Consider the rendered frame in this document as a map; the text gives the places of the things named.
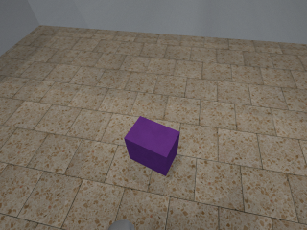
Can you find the left robot thigh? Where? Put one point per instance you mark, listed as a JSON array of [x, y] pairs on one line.
[[122, 224]]

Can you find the carton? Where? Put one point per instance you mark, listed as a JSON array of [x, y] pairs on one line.
[[152, 144]]

